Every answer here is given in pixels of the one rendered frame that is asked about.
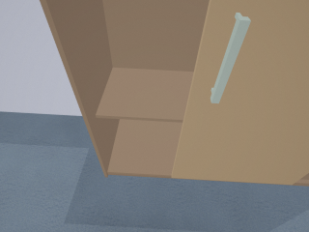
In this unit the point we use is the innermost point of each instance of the handle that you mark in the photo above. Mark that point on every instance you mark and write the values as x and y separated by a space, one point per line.
230 57

